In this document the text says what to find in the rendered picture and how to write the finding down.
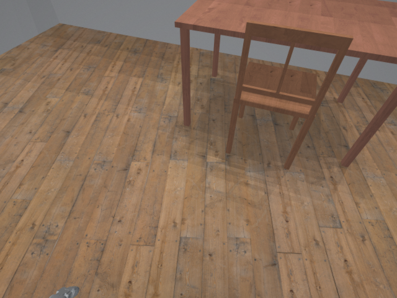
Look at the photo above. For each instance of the table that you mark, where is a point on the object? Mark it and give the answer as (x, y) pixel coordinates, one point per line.
(372, 23)

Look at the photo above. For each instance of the chair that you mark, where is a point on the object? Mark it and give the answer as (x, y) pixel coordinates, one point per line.
(284, 90)

